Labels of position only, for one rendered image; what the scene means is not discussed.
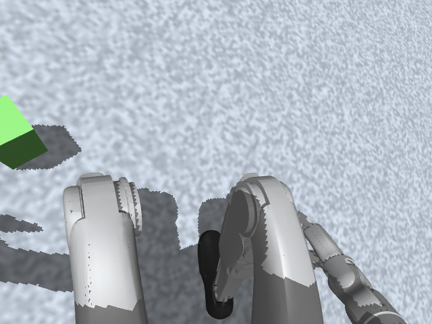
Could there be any right robot hand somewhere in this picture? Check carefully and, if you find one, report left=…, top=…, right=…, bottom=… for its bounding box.
left=297, top=211, right=344, bottom=269

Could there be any right robot arm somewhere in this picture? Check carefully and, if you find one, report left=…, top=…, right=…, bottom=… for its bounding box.
left=323, top=255, right=406, bottom=324

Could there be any right robot foot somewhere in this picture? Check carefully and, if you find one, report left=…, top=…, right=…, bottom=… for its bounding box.
left=198, top=230, right=234, bottom=319

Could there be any carton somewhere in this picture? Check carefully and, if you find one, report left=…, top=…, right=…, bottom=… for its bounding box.
left=0, top=95, right=48, bottom=169

